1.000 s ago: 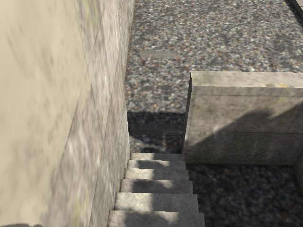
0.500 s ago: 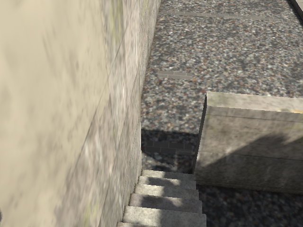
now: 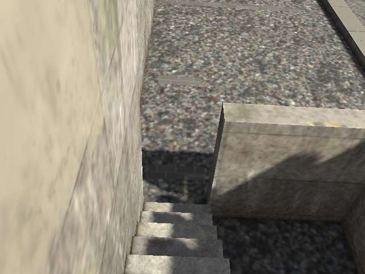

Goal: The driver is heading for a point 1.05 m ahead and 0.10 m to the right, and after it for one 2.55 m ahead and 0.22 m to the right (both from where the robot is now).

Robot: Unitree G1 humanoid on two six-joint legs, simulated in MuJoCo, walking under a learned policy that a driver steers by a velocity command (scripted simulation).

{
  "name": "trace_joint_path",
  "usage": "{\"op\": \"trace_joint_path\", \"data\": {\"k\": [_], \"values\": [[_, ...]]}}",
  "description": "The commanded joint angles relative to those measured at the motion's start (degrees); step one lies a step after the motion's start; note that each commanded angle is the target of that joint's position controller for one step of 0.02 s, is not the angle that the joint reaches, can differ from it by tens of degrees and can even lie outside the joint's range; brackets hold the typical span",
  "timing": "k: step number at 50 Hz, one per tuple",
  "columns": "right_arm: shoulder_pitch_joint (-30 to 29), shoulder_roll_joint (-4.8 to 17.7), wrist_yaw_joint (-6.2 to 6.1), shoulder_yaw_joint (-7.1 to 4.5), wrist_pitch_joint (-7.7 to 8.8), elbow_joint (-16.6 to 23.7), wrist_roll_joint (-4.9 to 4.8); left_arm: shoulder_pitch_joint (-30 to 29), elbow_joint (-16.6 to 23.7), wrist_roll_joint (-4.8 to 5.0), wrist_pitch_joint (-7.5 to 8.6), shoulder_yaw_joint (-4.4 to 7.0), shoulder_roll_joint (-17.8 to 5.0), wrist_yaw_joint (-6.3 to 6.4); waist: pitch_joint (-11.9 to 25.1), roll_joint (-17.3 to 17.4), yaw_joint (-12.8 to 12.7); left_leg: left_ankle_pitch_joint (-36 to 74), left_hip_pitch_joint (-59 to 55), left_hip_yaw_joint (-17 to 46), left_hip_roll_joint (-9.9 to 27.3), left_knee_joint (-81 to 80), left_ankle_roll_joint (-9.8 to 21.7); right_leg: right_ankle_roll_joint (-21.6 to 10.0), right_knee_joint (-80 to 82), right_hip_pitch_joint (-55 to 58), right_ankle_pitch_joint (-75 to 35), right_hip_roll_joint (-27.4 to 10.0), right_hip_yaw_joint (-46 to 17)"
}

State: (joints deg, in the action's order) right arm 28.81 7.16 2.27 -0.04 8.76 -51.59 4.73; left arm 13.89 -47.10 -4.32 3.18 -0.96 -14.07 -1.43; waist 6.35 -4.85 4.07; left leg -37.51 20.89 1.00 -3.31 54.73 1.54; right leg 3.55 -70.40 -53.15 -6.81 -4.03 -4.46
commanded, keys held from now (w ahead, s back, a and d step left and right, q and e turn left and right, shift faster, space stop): w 1.00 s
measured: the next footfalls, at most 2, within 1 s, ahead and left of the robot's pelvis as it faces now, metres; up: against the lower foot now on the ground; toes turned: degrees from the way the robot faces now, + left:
right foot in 0.18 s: +0.19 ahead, -0.15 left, -0.21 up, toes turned -3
left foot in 0.72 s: +0.42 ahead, +0.01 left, -0.41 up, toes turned -5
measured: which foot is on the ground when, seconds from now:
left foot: down 0.00-0.20, up 0.22-0.70, down 0.72-1.00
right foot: up 0.00-0.16, down 0.18-0.74, up 0.76-1.00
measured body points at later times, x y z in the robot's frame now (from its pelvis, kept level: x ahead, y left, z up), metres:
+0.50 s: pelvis +0.23 -0.09 -0.19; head +0.21 -0.09 +0.26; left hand +0.12 +0.13 -0.34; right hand +0.34 -0.32 -0.33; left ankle +0.43 +0.04 -0.83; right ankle +0.15 -0.15 -0.88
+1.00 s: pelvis +0.49 -0.08 -0.45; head +0.47 -0.07 +0.00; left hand +0.65 +0.15 -0.57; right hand +0.38 -0.25 -0.60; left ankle +0.38 +0.02 -1.09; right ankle +0.63 -0.23 -1.10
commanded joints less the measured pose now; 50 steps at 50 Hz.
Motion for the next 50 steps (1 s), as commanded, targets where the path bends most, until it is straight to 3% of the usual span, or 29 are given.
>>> {"op": "trace_joint_path", "data": {"k": [1, 4, 7, 8, 9, 10, 11, 12, 13, 14, 16, 19, 21, 25, 33, 34, 35, 36, 37, 38, 40, 41, 42, 43, 44, 46, 47, 48, 50], "values": [[7.6, 3.4, -0.63, 0.21, -2.28, 0.9, -1.38, -7.5, 2.4, 0.6, -0.07, -0.73, 0.7, -0.33, -8.7, 6.5, 3.4, 5.8, 5.5, 11.7, 8.4, -11.3, 8.8, -0.6, 28.7, 6.4, -17.3, -2.0, 2.8], [-9.4, 10.1, 2.17, -1.12, -3.05, 7.4, -0.24, 0.3, 1.5, -1.58, 0.12, 1.07, -5.7, -0.77, -11.5, 9.0, -4.6, 5.8, 23.3, 11.5, 7.3, -8.4, 9.6, -0.7, 17.7, 25.7, -13.5, -0.1, 3.9], [-9.6, 11.7, 0.76, -1.79, -3.49, 6.4, -0.49, -1.6, -0.3, 2.5, 0.83, 1.28, -5.4, 0.13, -12.5, 6.7, 0.1, 8.3, 0.5, 15.5, 10.5, 8.6, 7.7, -1.0, 49.1, 23.0, 1.9, -4.6, 0.3], [-6.1, 13.9, 2.49, -2.3, -4.07, 4.5, 1.7, 8.8, -4.7, 3.34, 1.68, 2.57, -8.0, -0.21, -8.0, 1.7, -3.4, 17.1, 3.7, 13.3, 8.2, 17.4, 7.5, -1.1, 45.1, 40.5, -9.6, -0.7, 7.2], [-9.4, 11.9, 4.05, -2.04, -4.95, 3.8, 0.01, 21.1, -11.0, 3.66, 3.13, 3.82, -10.1, 0.21, -8.2, -2.6, -8.4, 15.9, 2.3, 10.1, 4.2, 34.4, 5.3, -2.8, 64.9, 48.3, -9.9, -2.3, 3.9], [-3.7, 10.7, 6.06, -1.42, -4.61, 2.6, 2.27, 35.8, -13.6, 1.04, 3.51, 6.23, -16.2, -0.78, 1.2, -10.9, -12.4, 4.9, 16.4, 7.4, -4.2, 60.1, 1.7, -10.5, 42.0, 73.0, -27.0, -5.0, 5.3], [5.4, 4.5, 6.14, -2.01, -4.13, 2.1, 0.07, 32.5, -10.9, 0.7, 4.35, 5.9, -18.5, -2.31, 11.0, -13.6, -4.6, -10.0, 40.0, 5.5, -9.2, 79.6, -0.9, -19.4, 24.0, 87.0, -60.1, -12.0, -4.3], [4.9, 12.8, -2.14, -4.1, -4.7, 1.3, -9.27, 24.8, -7.7, 3.84, 1.23, 5.63, -11.4, -3.15, 5.5, -1.6, -5.6, -9.3, 52.7, -5.0, 0.8, 76.7, 2.2, -13.0, 24.3, 85.3, -72.1, -17.0, -10.9], [1.5, 11.7, -4.82, -3.79, -5.06, 0.8, -9.15, 24.8, -7.8, 4.45, 0.01, 6.78, -13.1, -2.91, 7.8, -2.0, -7.9, -3.8, 51.9, -4.3, 2.3, 75.0, 1.2, -17.6, 30.3, 80.2, -50.0, -20.0, -14.8], [-3.1, 9.3, -6.7, -3.3, -6.87, -0.9, -7.06, 21.7, -7.5, 2.21, -0.28, 5.8, -9.3, -2.61, 2.6, 0.1, -7.4, 2.8, 45.5, 0.7, 5.0, 67.2, 1.1, -19.6, 34.5, 65.7, -32.1, -19.0, -16.8], [-10.3, 5.5, -6.88, -2.62, -9.24, -0.7, -5.13, 22.0, -9.9, 0.7, 0.27, 2.59, -2.0, -1.52, -9.9, 2.7, -5.9, 19.9, 44.0, 6.1, 4.4, 52.7, 0.7, -15.4, 34.5, 44.1, -10.2, -14.2, -13.1], [-17.1, 3.9, -5.86, -1.87, -10.46, 0.3, -3.57, 9.4, -8.3, 3.98, 0.89, 0.66, -0.6, 1.1, -14.0, 3.6, -0.8, 47.1, 24.4, -0.3, 4.8, 17.7, -3.5, -9.5, 46.3, 21.9, 6.3, -7.6, -7.7], [-8.8, 4.2, -6.22, -2.43, -11.09, -3.5, -2.73, 13.7, -12.5, 3.16, 1.86, 2.55, -6.7, 1.12, -8.9, -1.9, 0.8, 52.1, 24.5, 4.4, 5.7, 19.3, -3.2, -12.7, 38.3, 32.6, -10.6, -10.3, -11.8], [-24.2, 5.5, -4.38, -2.06, -8.28, -0.4, -3.04, 14.8, -13.0, 4.55, 2.35, 0.9, -1.2, 2.27, -12.2, 2.5, -6.0, 75.3, 19.0, -0.4, 5.1, -9.1, -0.3, -12.5, 34.9, 32.6, 23.9, -3.6, -7.7], [-15.1, 9.2, -4.77, -4.21, -7.2, -5.2, -4.44, 18.1, -17.6, 0.6, 0.56, 2.37, -1.6, 2.67, -16.1, 1.2, -7.9, 62.8, 8.7, -0.3, 5.4, -19.4, 0.5, -14.8, 14.4, 38.6, 11.1, -0.9, -7.4], [-1.8, 6.7, 5.07, -0.52, -6.92, -4.2, 10.66, 7.3, -13.4, -2.9, 3.01, -0.89, -4.4, -1.29, -22.1, -0.1, 2.8, 56.1, -11.0, 4.9, 9.4, -4.6, 2.4, -17.9, -0.5, 7.5, 29.0, -5.0, -14.8], [19.2, 9.4, 6.03, -3.65, -6.38, -10.5, 8.29, -0.6, -12.6, -1.6, 4.84, 1.64, -9.5, -2.61, -13.4, 7.0, 11.4, 49.1, -28.2, 4.0, 6.3, -0.8, 4.7, -16.5, -13.5, 1.5, 24.1, -2.1, -11.4], [15.6, 15.0, 6.44, -6.18, -6.62, -9.8, 4.46, 1.7, -11.2, 1.96, 5.15, 3.7, -10.2, -2.01, -11.6, 29.2, 9.2, 41.9, -17.3, 2.6, 5.4, -40.7, 7.0, -11.3, -29.9, 21.1, 38.5, 8.9, 0.3], [16.3, 12.2, 6.4, -5.06, -6.06, -10.0, 5.12, 6.4, -13.8, 1.06, 4.7, 4.31, -11.3, -2.86, -8.6, 19.7, 10.1, 39.7, -26.7, 3.3, 6.3, -33.7, 10.9, -12.9, -46.2, 12.8, 44.2, 11.4, -3.0], [13.6, 15.3, 6.6, -4.46, -4.69, -8.5, 5.43, 11.1, -10.5, 1.51, 5.32, 4.43, -6.2, -3.49, -1.6, 21.8, 1.3, 65.8, -35.7, 18.0, 12.0, -14.0, 20.4, -11.5, -58.0, -2.7, 50.1, 14.3, -0.8], [8.8, 11.1, 6.92, -2.57, -2.82, -9.9, 4.63, 7.1, -4.1, 1.67, 4.63, 0.74, -1.0, -2.0, 2.9, 5.5, -0.6, 52.0, -43.2, 30.2, 22.6, -17.6, 23.6, -10.1, -53.5, -25.7, 46.6, 8.0, -3.1], [3.4, 6.3, 6.43, -1.54, -2.79, -9.5, 4.17, -1.6, -0.9, 0.63, 5.21, 0.15, -1.8, 0.27, -6.0, 7.2, -1.7, 27.3, -30.2, 50.2, 27.5, -23.1, 25.9, -5.7, -47.9, -34.9, 43.5, 1.8, -8.1], [-6.6, -4.5, 4.53, 1.78, -1.3, -9.0, 4.02, -4.7, -1.9, -0.81, 4.04, -0.64, -1.0, 1.97, -9.4, -4.6, -4.2, 24.6, -17.3, 38.4, 20.1, -19.8, 19.8, -4.2, -19.9, -31.7, 21.5, -5.1, -13.0], [-9.6, -1.4, 4.23, 0.86, -1.82, -7.8, 4.14, -3.8, -4.0, -1.05, 3.79, -0.76, -1.8, 2.81, -12.5, -2.0, -7.3, 26.2, 1.6, 35.5, 18.5, -21.8, 20.7, -3.1, -18.2, -19.1, 26.1, -5.2, -6.8], [-14.7, 0.9, 3.24, 0.36, -2.2, -3.4, 1.44, 7.9, -12.0, -0.4, 2.78, 0.16, -2.2, 2.01, -13.1, 2.5, -9.4, 26.5, 25.4, 20.3, 9.3, -19.5, 19.4, -1.6, -6.4, 5.9, 6.7, -3.6, -3.2], [-9.2, 8.0, 1.77, -1.5, -1.32, -3.3, 1.2, 8.7, -12.7, -2.85, 2.81, -1.07, 0.0, -1.44, -11.4, 4.6, -8.6, 19.4, 36.7, 16.2, 5.8, -15.8, 17.0, -0.9, -15.6, 22.0, -0.3, -1.1, 3.6], [-4.3, 1.6, 0.06, 0.28, -0.57, -4.6, 0.94, 0.7, -9.0, -3.67, 1.98, -0.9, -2.6, -1.06, -9.1, 4.7, -4.1, 15.3, 25.6, 18.1, 2.4, -10.1, 13.7, -1.5, -2.6, 10.0, -9.5, -3.4, -1.4], [2.1, 1.5, -1.05, 0.73, -0.31, -6.4, 0.73, -3.2, -6.9, -4.33, 1.96, -0.36, -4.0, -0.96, -11.4, 6.3, -1.3, 14.4, 14.4, 21.5, 5.9, -4.3, 14.2, -3.1, 3.2, -0.5, -5.4, -2.4, -1.3], [3.0, 6.0, -1.19, -0.09, -0.99, -4.7, 0.2, -3.8, -5.6, -0.05, 1.73, -0.97, -3.2, -1.28, -8.8, 4.5, 0.0, 6.0, 23.9, 13.3, 2.4, -1.7, 9.7, -3.6, 28.1, 24.7, -19.1, -0.1, 5.4]]}}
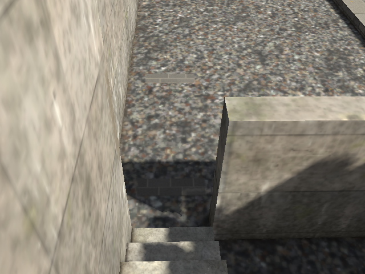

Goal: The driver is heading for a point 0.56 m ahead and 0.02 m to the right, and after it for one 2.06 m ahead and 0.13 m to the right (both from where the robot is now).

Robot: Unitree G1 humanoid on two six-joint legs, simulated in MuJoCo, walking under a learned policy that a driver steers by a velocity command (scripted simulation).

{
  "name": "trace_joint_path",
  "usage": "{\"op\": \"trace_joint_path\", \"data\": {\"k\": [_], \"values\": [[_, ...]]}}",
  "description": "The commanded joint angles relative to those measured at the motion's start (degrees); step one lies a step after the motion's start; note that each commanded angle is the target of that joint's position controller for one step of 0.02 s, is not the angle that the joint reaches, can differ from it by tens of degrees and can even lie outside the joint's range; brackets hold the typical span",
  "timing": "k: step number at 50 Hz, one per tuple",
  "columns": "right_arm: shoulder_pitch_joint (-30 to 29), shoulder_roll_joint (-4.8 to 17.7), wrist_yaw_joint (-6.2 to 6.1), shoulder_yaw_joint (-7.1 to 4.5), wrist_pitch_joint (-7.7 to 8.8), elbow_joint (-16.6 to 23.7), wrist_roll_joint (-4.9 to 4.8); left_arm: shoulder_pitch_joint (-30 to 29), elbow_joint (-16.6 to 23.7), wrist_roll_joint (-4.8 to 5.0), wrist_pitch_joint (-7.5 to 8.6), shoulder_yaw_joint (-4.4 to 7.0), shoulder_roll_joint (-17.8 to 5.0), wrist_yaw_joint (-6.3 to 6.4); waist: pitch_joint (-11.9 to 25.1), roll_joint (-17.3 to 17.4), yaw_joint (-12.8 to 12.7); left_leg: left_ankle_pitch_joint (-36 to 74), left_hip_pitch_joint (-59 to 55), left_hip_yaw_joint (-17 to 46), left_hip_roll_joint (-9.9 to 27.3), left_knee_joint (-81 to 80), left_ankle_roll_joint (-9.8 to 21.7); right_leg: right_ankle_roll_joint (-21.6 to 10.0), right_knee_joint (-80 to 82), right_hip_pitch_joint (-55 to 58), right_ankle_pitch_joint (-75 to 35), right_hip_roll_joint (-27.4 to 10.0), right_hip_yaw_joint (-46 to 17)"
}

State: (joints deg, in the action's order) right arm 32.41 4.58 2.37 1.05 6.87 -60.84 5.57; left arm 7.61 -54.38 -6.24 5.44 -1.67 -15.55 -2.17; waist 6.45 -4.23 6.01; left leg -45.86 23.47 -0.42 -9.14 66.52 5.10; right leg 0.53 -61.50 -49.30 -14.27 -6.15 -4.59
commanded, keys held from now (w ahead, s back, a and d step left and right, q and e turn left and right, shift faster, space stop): w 0.58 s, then no key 0.42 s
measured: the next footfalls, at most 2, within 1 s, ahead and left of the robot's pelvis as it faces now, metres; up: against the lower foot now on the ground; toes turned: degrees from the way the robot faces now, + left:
right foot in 0.14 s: +0.18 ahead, -0.11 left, -0.21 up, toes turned -2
left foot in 0.60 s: +0.43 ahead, +0.10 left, -0.41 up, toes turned -1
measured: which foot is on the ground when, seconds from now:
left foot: down 0.00-0.14, up 0.16-0.58, down 0.60-1.00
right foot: up 0.00-0.12, down 0.14-0.60, up 0.62-1.00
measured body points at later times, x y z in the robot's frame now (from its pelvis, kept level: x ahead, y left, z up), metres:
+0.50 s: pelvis +0.27 -0.02 -0.19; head +0.25 -0.02 +0.26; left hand +0.16 +0.19 -0.34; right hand +0.43 -0.23 -0.31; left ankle +0.43 +0.10 -0.88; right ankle +0.14 -0.11 -0.84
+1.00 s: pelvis +0.50 -0.01 -0.44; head +0.50 +0.01 +0.01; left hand +0.63 +0.21 -0.58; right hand +0.46 -0.21 -0.58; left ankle +0.39 +0.10 -1.04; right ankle +0.63 -0.16 -1.15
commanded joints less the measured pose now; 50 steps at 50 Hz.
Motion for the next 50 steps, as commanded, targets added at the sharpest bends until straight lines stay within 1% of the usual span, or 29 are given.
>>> {"op": "trace_joint_path", "data": {"k": [1, 3, 4, 5, 6, 7, 8, 9, 11, 12, 14, 17, 20, 23, 24, 25, 27, 28, 30, 31, 32, 34, 36, 38, 40, 44, 46, 49, 50], "values": [[-0.5, 12.3, 0.14, -2.13, 0.05, 4.7, 0.27, 1.1, 2.7, 2.75, -0.86, -0.2, -2.0, -0.99, -12.1, 5.6, -1.7, 10.8, 26.9, 17.9, 9.5, -17.6, 8.3, 0.4, 13.9, 26.8, -5.0, 4.5, 9.0], [-11.1, 13.8, 2.07, -2.56, 0.07, 9.9, 0.83, 12.8, 1.0, -0.48, -1.0, 1.08, -5.1, -0.22, -12.3, 8.4, -10.2, 23.1, 25.6, 21.7, 11.7, -6.4, 7.9, 0.8, 7.9, 33.3, 2.8, 4.1, 5.6], [-12.4, 10.6, 1.99, -2.54, 0.13, 11.4, -0.88, 7.6, 2.5, 1.18, -0.87, 1.51, -6.1, -0.09, -13.7, 5.8, -7.0, 20.4, 9.2, 21.1, 10.2, 3.2, 7.2, 0.6, 38.1, 24.6, 17.6, 0.7, 2.1], [-9.3, 12.1, 3.23, -2.76, -0.03, 8.2, 1.77, 20.5, -1.4, 2.21, -0.01, 2.34, -7.9, -0.4, -6.8, 5.0, -9.0, 39.8, 9.0, 19.3, 8.9, 11.9, 7.2, -0.4, 34.4, 42.9, 5.2, 5.1, 11.5], [-9.0, 11.8, 4.2, -3.6, -0.65, 8.4, -0.16, 27.5, -6.3, 3.74, 1.16, 3.5, -8.9, 0.6, -9.1, -0.6, -10.3, 40.0, 6.1, 15.0, 5.8, 24.5, 5.6, -1.6, 54.9, 46.2, 8.0, 4.3, 8.6], [-6.9, 14.0, 6.54, -4.48, -0.88, 9.1, 1.61, 41.5, -9.8, 3.88, 1.61, 4.82, -13.0, -0.37, 3.2, -6.4, -12.3, 33.6, 17.5, 12.7, 1.3, 50.7, 1.9, -10.4, 34.7, 70.9, -17.4, -2.8, 2.4], [0.8, 10.9, -2.56, -6.11, -1.07, 7.4, -10.01, 29.0, -2.9, 5.7, -0.14, 4.11, -8.5, -0.82, -1.0, -8.7, -7.7, -4.8, 47.3, -0.8, 0.0, 65.2, -1.4, -9.1, 19.1, 79.7, -71.4, -14.4, -8.0], [1.4, 13.3, -5.79, -5.13, -1.88, 8.4, -10.2, 29.4, -2.3, 6.77, -1.3, 6.23, -11.8, -1.18, 6.3, -5.6, -8.2, -0.5, 51.2, -0.3, 3.7, 66.2, -1.5, -18.8, 19.3, 83.7, -65.4, -20.3, -16.8], [-8.6, 10.1, -8.2, -4.8, -4.51, 6.6, -7.53, 29.8, -3.8, 3.09, -2.0, 5.65, -6.8, -0.36, -2.7, 3.8, -10.1, 7.6, 46.5, 6.2, 8.1, 53.6, -2.9, -22.3, 26.5, 59.2, -21.5, -19.1, -19.7], [-12.3, 6.7, -7.94, -3.97, -5.28, 6.7, -6.06, 29.2, -4.8, 2.02, -1.07, 3.77, -2.4, 0.02, -8.0, 6.3, -9.0, 21.2, 46.8, 9.7, 8.1, 41.5, -3.6, -17.3, 24.6, 48.3, -6.2, -14.6, -15.5], [-17.6, 3.7, -6.51, -2.84, -6.93, 9.6, -5.07, 21.1, -3.7, 5.27, -0.14, 1.6, 2.5, 1.73, -14.6, 6.0, -3.1, 45.0, 33.3, 5.8, 9.9, 11.8, -6.5, -10.7, 31.7, 24.5, 7.2, -8.6, -9.9], [-12.3, 3.8, -5.61, -3.35, -7.6, 5.1, -3.35, 17.1, -5.3, 5.48, 0.67, 2.87, -3.5, 2.16, -7.3, -0.9, -0.7, 69.5, 10.6, 2.6, 11.0, -2.4, -6.7, -11.0, 29.3, 20.3, 5.3, -3.2, -5.8], [-30.0, 8.5, -4.72, -3.2, -5.53, 9.5, -4.66, 18.9, -5.4, 6.96, 1.47, 1.98, -0.9, 2.44, -12.3, 3.2, -8.7, 82.0, 12.1, 0.3, 12.0, -25.3, -5.2, -10.6, 28.1, 27.4, 35.0, -0.8, -6.6], [-28.5, 9.7, -3.59, -3.34, -5.4, 8.2, -6.01, 20.5, -6.5, 4.01, 0.32, 2.64, -2.1, 2.81, -13.9, -1.4, -10.9, 81.4, 2.3, -0.5, 11.9, -32.9, -4.7, -12.8, 21.4, 27.3, 31.5, 0.3, -5.5], [-18.7, 8.9, 4.93, 0.06, -5.48, 11.4, 9.14, 16.7, -5.7, -1.14, 2.27, 0.24, -5.5, 1.63, -22.4, -8.8, -2.1, 74.3, -1.7, 5.5, 14.8, -15.8, -3.2, -14.8, 10.7, 7.8, 44.6, -3.0, -9.9], [-11.0, 11.8, 6.55, -1.87, -4.8, 8.8, 9.55, 12.4, -4.0, 0.37, 3.32, 1.73, -7.1, 1.31, -15.5, -0.4, 0.0, 67.4, -5.1, 3.1, 12.3, -14.1, -2.0, -14.0, 8.2, 11.8, 43.8, -1.6, -6.2], [-24.1, 13.7, 7.47, -1.93, -4.29, 12.9, 3.67, 19.6, -5.7, 3.47, 2.89, 1.87, -5.9, 3.02, -14.6, 7.2, -9.7, 50.8, 3.6, 0.5, 12.5, -42.7, -3.2, -12.8, 0.4, 30.2, 46.8, 0.3, -5.6], [-26.7, 11.7, 7.72, -0.71, -4.35, 14.7, 3.69, 22.8, -6.8, 3.36, 2.1, 1.46, -5.8, 3.22, -13.4, 4.2, -11.4, 53.8, 2.2, 2.0, 12.9, -48.4, -3.5, -12.9, -5.8, 35.6, 46.0, 1.2, -11.2], [2.3, 15.3, 5.76, -3.16, -2.78, 5.8, 3.33, 26.3, -8.9, -0.28, 0.34, 3.19, -9.2, 0.19, -8.4, 12.1, -1.2, 68.8, -28.7, 0.8, 11.7, -47.8, 0.0, -6.8, -33.3, 21.1, 35.8, 6.4, -7.9], [8.9, 21.4, 5.4, -4.68, -2.37, 6.4, 2.51, 29.8, -8.1, 2.9, 0.91, 3.53, -3.3, -1.0, 3.2, 25.8, -2.0, 105.4, -45.6, 5.8, 18.7, -30.3, 11.0, -2.1, -61.2, 4.4, 57.0, 15.1, -2.4], [9.7, 19.9, 7.64, -4.45, -2.57, 7.8, 2.68, 23.8, -3.7, 4.21, 1.23, 2.84, -3.6, -1.26, 11.5, 15.2, -0.9, 120.6, -56.0, 16.9, 26.7, -23.6, 19.2, 0.5, -66.8, -10.6, 60.3, 18.1, 0.2], [-1.4, 18.8, 7.83, -4.06, -2.01, 8.5, -0.81, 4.3, 6.9, 4.75, 2.02, 0.23, -2.8, 0.91, 3.6, 8.1, -1.8, 90.5, -49.0, 28.7, 34.4, -32.5, 20.7, 4.7, -60.5, -29.3, 60.9, 8.5, 0.3], [-15.2, 4.5, 5.44, -0.16, -0.41, 9.6, -2.05, 6.0, 7.4, 3.88, 0.92, -1.28, -1.1, 2.87, -3.9, -2.2, -10.0, 65.2, -14.6, 18.6, 28.4, -32.5, 10.2, 5.1, -23.3, -17.4, 36.4, -3.1, -7.1], [-21.0, 11.5, 5.1, -1.85, -0.17, 13.5, -3.21, 20.0, -2.6, 3.48, 0.23, 0.6, -1.6, -0.35, -9.3, 7.4, -13.7, 61.8, 21.9, 3.0, 15.2, -31.3, 8.3, 5.7, -9.2, 17.4, 13.6, 1.2, 0.7], [-18.0, 15.8, 3.84, -2.47, 0.45, 12.5, -1.62, 22.4, -3.6, 0.6, 0.27, 0.23, 0.7, -3.72, -7.9, 6.1, -15.3, 63.7, 32.7, 4.8, 16.1, -28.8, 6.1, 5.6, -16.0, 32.9, 7.8, 3.6, 3.2], [3.5, 7.7, -0.93, -0.56, -0.99, 6.0, -4.13, 1.8, 5.2, 2.7, -1.24, -0.42, -1.8, -0.23, -4.8, 2.8, 0.5, 36.7, -12.5, 18.7, 17.5, -13.5, 5.2, 6.0, 24.6, -8.6, -6.5, -1.2, -6.9], [-2.1, 12.4, 0.84, -1.94, -3.1, 8.6, -2.51, 1.9, 6.0, 2.87, -2.51, -1.14, 0.5, -0.79, -8.4, 4.1, -2.2, 28.7, 7.3, 18.6, 15.9, -17.7, 6.7, 6.4, 23.3, 8.9, -5.5, 0.8, -1.9], [-10.5, 9.8, 3.04, -0.89, -3.37, 8.2, -0.67, 13.4, 3.7, 1.12, -2.88, 0.02, -0.8, -1.07, -9.5, 7.6, -8.4, 25.7, 24.8, 17.9, 14.2, -11.1, 5.3, 6.6, 12.5, 30.6, -7.1, 2.0, -0.1], [-20.2, 9.2, 2.4, -0.64, -2.36, 14.6, -4.78, 7.8, 5.9, 4.26, -2.18, 1.54, -5.3, -0.75, -12.9, 4.9, -6.9, 25.0, 11.9, 15.6, 12.2, -10.0, 3.5, 7.0, 37.1, 19.1, 10.3, -1.0, -2.2]]}}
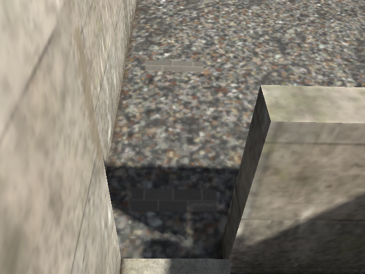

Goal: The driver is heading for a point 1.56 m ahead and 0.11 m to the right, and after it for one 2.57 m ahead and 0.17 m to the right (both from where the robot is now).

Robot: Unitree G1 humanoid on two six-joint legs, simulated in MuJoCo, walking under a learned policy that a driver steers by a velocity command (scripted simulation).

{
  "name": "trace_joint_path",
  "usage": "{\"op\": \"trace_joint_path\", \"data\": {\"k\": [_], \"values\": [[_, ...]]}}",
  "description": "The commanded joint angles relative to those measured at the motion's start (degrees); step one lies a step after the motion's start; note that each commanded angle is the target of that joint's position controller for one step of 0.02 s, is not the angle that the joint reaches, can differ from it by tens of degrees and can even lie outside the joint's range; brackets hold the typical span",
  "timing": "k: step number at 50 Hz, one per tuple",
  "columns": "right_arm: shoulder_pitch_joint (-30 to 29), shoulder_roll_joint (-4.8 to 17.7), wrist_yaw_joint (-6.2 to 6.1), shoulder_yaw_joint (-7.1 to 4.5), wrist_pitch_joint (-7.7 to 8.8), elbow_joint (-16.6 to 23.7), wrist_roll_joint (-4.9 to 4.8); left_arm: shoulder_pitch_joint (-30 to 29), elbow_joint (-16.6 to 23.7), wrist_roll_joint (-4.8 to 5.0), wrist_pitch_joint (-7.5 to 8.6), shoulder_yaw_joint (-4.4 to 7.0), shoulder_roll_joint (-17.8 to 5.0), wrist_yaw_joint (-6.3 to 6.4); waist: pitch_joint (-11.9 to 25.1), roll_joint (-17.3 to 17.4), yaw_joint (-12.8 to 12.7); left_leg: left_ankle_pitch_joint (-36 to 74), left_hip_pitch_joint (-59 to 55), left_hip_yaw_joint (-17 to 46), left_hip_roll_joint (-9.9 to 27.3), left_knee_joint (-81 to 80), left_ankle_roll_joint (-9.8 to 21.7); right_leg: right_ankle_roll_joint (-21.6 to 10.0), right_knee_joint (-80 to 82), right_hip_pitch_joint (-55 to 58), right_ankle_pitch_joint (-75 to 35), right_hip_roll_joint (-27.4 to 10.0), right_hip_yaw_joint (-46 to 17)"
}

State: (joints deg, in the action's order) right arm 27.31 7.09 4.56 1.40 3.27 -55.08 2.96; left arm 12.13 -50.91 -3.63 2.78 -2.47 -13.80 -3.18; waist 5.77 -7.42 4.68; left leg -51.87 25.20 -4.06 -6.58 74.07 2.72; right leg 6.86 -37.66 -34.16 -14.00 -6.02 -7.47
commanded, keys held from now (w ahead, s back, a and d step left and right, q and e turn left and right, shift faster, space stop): no key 1.00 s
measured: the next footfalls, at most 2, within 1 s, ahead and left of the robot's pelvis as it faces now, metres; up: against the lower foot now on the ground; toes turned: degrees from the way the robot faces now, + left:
right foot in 0.06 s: +0.14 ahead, -0.13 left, -0.21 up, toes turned -2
left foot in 0.38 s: +0.14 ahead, +0.09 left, -0.21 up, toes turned +2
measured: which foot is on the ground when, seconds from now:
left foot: down 0.00-0.08, up 0.10-0.36, down 0.38-1.00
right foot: up 0.00-0.04, down 0.06-1.00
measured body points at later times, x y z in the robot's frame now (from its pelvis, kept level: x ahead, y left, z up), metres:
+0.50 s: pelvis +0.09 -0.02 -0.11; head +0.10 -0.01 +0.34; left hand +0.18 +0.23 -0.25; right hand +0.18 -0.24 -0.23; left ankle +0.10 +0.09 -0.81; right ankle +0.10 -0.13 -0.81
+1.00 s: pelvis +0.11 -0.04 -0.09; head +0.13 -0.03 +0.36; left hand +0.17 +0.21 -0.23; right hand +0.22 -0.25 -0.22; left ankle +0.10 +0.09 -0.81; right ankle +0.10 -0.13 -0.81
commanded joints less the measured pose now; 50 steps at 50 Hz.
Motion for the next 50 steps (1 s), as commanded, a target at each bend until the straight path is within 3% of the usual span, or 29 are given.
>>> {"op": "trace_joint_path", "data": {"k": [1, 2, 3, 4, 5, 6, 7, 9, 10, 11, 13, 14, 15, 16, 17, 18, 19, 20, 21, 22, 23, 24, 25, 27, 28, 42, 43, 47, 50], "values": [[-13.0, 8.8, -0.19, -1.2, 0.8, 6.3, -1.36, 1.0, 2.7, 2.63, 0.45, 1.63, -5.2, 0.8, -10.5, 9.2, -3.4, 31.3, 8.9, 24.2, 12.2, -15.7, 6.7, 0.4, 19.1, 10.6, 5.8, -1.5, 2.1], [-16.7, 13.1, 1.05, -2.46, 0.82, 5.5, 1.32, 21.1, -3.3, 1.25, 1.44, 2.51, -3.4, 0.84, -3.5, 12.3, -10.6, 38.7, 18.9, 18.9, 11.2, -2.5, 3.8, -1.6, 4.7, 35.4, -9.8, 1.8, 7.2], [-15.7, 9.6, 2.47, -0.93, 0.98, 5.6, -1.93, 26.0, -5.1, 4.47, 3.21, 4.62, -8.1, 1.59, -3.8, -4.0, -15.1, 39.2, 13.3, 12.9, 6.2, 10.0, 1.4, -3.1, 36.8, 37.9, -11.6, -0.4, 9.1], [-0.4, 7.7, 4.86, -2.04, 1.2, 1.0, 1.27, 32.5, -7.3, 3.16, 3.75, 6.56, -15.6, 1.04, 9.7, -11.6, -8.1, 19.8, 25.1, 6.6, 1.5, 30.8, -4.3, -16.5, 4.5, 65.1, -58.4, -6.7, 7.0], [-2.1, 8.8, 4.12, -2.47, 1.46, 6.0, -0.2, 28.1, -3.3, 1.72, 4.17, 7.83, -17.8, -0.19, 13.1, -11.5, -8.5, -10.7, 41.5, 2.3, -2.5, 53.4, -8.8, -27.3, -2.9, 72.8, -72.2, -13.6, -2.4], [-13.1, 10.5, 2.24, -3.06, 0.0, 10.9, -0.53, 22.6, -0.3, -2.28, 3.81, 8.2, -15.3, 1.07, 6.5, 0.4, -13.1, -4.4, 45.9, 4.4, -0.1, 52.2, -8.8, -26.5, -1.3, 62.3, -64.6, -14.7, -4.0], [-9.4, 7.4, 1.65, -2.74, -1.0, 11.8, -0.49, 17.8, -1.2, -1.21, 3.82, 7.47, -14.5, 0.34, 4.8, 0.9, -7.8, 3.7, 42.5, 7.3, 3.6, 50.7, -7.8, -27.8, 1.8, 49.1, -51.8, -18.7, -9.9], [5.2, 0.7, 2.67, -0.41, -0.94, 7.2, -2.47, 9.1, -2.3, 0.53, 2.79, 2.88, -6.1, -0.99, -3.0, 4.7, 2.1, 24.9, 28.9, 13.0, 9.2, 44.0, -8.0, -23.8, 7.4, 19.0, -33.4, -18.2, -8.9], [7.1, -0.3, 3.3, 0.17, -0.6, 6.3, -2.95, 7.0, -0.9, 1.99, 2.94, 0.74, -0.9, -0.48, -4.5, 7.6, 3.2, 30.6, 21.2, 9.9, 10.2, 34.0, -9.9, -19.7, 8.1, 8.5, -20.5, -11.7, -1.3], [3.5, -1.9, 3.34, 1.26, -0.45, 9.2, -3.59, 9.0, -1.8, 2.17, 3.27, -0.52, 1.8, 1.62, -6.1, 3.8, 0.4, 29.9, 23.4, 8.7, 10.6, 32.3, -10.9, -17.8, 8.9, 6.9, -5.8, -8.4, 0.6], [-2.2, 0.2, 3.71, 1.92, -0.15, 13.9, -4.47, 7.6, -1.4, 1.68, 3.65, -0.5, -3.3, 3.48, -5.4, 5.4, -2.1, 29.8, 18.0, 7.0, 11.3, 24.9, -12.4, -15.4, 9.3, 0.1, 18.1, -5.7, -0.5], [-13.0, 5.2, -5.13, -1.39, -3.78, 9.9, -3.81, 5.7, -1.6, 3.5, 2.13, 1.06, -1.1, 3.87, -4.7, 16.1, -4.3, 55.4, 12.7, 1.1, 11.5, -10.0, -8.9, -16.6, 10.5, 9.0, 9.0, -6.3, -4.5], [-14.4, 4.6, -7.9, -0.3, -4.46, 10.1, -3.34, 8.6, -2.3, 3.78, 1.25, 1.12, -2.3, 3.81, -3.8, 10.3, -6.5, 54.7, 2.7, -0.6, 9.4, -24.3, -7.3, -15.3, 10.6, 9.2, 8.5, -3.2, -1.3], [-14.3, 4.4, -8.58, -0.15, -5.13, 8.7, -3.23, 10.2, -3.2, 2.62, 0.09, 2.62, -6.6, 3.17, -4.8, 2.0, -7.1, 45.4, -3.1, -2.8, 6.4, -27.9, -6.3, -16.5, 12.1, 10.4, 0.1, -2.4, -0.6], [-0.9, 1.9, 1.55, -0.11, -4.21, 9.6, -0.24, 3.2, -1.6, 2.82, 2.04, 4.33, -18.2, 0.5, -11.2, -12.2, 2.1, 45.3, -8.7, -0.2, 9.1, -9.1, -8.9, -14.5, 13.4, -8.1, 35.7, -4.5, -2.1], [8.3, 7.6, 4.25, -2.63, -1.85, 4.8, 2.33, -7.3, 3.0, 0.87, 2.91, 5.12, -17.7, 0.48, -8.5, -1.5, 5.0, 53.4, -19.5, 1.9, 7.5, 1.9, -8.0, -12.9, 5.8, -20.0, 43.1, -2.5, -2.0], [6.4, 4.8, 5.47, -2.09, 0.4, 6.7, -0.1, -14.3, 6.2, 2.5, 2.95, 2.82, -11.0, 0.16, -5.8, 5.0, 6.4, 46.0, -13.3, 5.9, 9.3, -23.8, -9.1, -10.5, 2.6, -11.5, 40.1, -3.2, -0.3], [-4.4, 2.1, 5.51, -0.47, 0.97, 9.5, -2.87, 0.4, 1.1, 7.64, 1.71, 1.8, -5.6, 0.17, -6.7, 11.5, -1.3, 47.9, -9.9, 5.0, 8.4, -40.2, -8.3, -8.4, 2.0, -1.7, 34.9, -2.2, -0.1], [-13.0, 8.9, 5.6, -1.48, 1.64, 12.2, -2.62, 15.9, -2.0, 7.24, 1.27, 4.24, -8.0, 1.15, -5.6, 15.5, -12.2, 62.3, -9.0, 10.0, 11.0, -37.5, -0.1, -5.9, -4.0, 3.7, 34.8, 3.6, 7.2], [-12.0, 8.9, 5.93, -1.74, 1.51, 12.8, -1.63, 18.4, -2.1, 7.37, 1.69, 4.14, -7.1, 2.37, -0.8, 15.7, -11.1, 62.2, -13.1, 15.6, 14.2, -43.6, 0.8, -4.9, -8.7, 4.1, 36.8, 3.4, 7.4], [-14.7, 6.9, 7.1, -1.07, 1.51, 13.6, -2.92, 15.6, -0.6, 5.96, 2.12, 2.73, -3.6, 2.86, -0.1, 12.5, -11.4, 57.7, -11.0, 20.3, 17.2, -44.4, 4.3, -2.7, -6.2, 6.5, 33.6, 1.0, 5.9], [-17.8, 4.9, 8.19, -0.29, 1.41, 13.4, -4.33, 13.3, -1.4, 5.2, 2.08, 1.95, -1.1, 3.19, -3.0, 10.4, -11.8, 47.2, -2.8, 23.3, 16.9, -45.3, 3.8, 0.1, -4.2, 12.0, 28.0, 0.2, 5.6], [-18.5, 6.8, 7.99, -1.19, 1.06, 13.4, -4.92, 12.2, -1.9, 5.59, 1.9, 2.23, -3.1, 3.19, -6.0, 8.0, -10.5, 39.7, 1.0, 19.1, 14.8, -46.7, 0.5, -0.3, -4.1, 15.2, 27.5, 1.7, 6.0], [-15.9, 8.7, 7.44, -2.04, 0.2, 12.9, -3.91, 10.1, -2.3, 5.3, 1.81, 2.94, -5.2, 2.74, -7.4, 11.1, -8.4, 37.6, -0.7, 14.0, 13.5, -46.5, -2.0, -1.6, -1.1, 16.4, 27.2, 2.7, 6.1], [-14.6, 8.1, 7.15, -1.89, -0.14, 12.5, -3.55, 8.4, -2.1, 4.52, 1.69, 3.05, -5.3, 2.7, -7.5, 11.1, -7.6, 37.6, -1.9, 13.1, 13.5, -47.0, -1.9, -1.9, 0.3, 16.7, 26.0, 3.1, 6.3], [-14.6, 8.4, 5.94, -1.79, -0.98, 11.7, -1.38, 3.2, -1.6, 4.37, 2.41, 2.77, -5.3, 1.65, -4.2, 7.3, -5.5, 43.3, -12.2, 6.0, 11.9, -44.7, -1.8, -4.3, 5.3, 17.6, 21.5, 3.5, 5.5], [-13.6, 9.3, 5.8, -2.28, -0.89, 10.9, -1.51, 2.0, -1.6, 3.7, 2.23, 2.86, -5.7, 1.7, -5.8, 6.6, -5.4, 41.5, -10.9, 6.2, 12.0, -45.2, -1.4, -4.4, 4.4, 17.0, 24.4, 4.0, 5.9], [-13.9, 7.7, 5.35, -1.87, -0.03, 9.8, -1.67, 2.5, -1.5, 4.1, 2.3, 2.59, -6.2, 1.02, -5.9, 5.1, -6.4, 39.7, -9.2, 4.3, 11.5, -44.3, -2.5, -5.5, 5.4, 18.7, 23.6, 3.3, 4.9], [-11.9, 9.4, 4.48, -2.36, 0.07, 7.6, -0.47, 2.2, -1.3, 3.71, 3.23, 2.43, -6.2, 0.72, -6.0, 8.5, -6.5, 42.9, -6.6, 3.0, 11.3, -44.6, -2.5, -6.4, 4.6, 21.7, 22.0, 4.4, 5.2]]}}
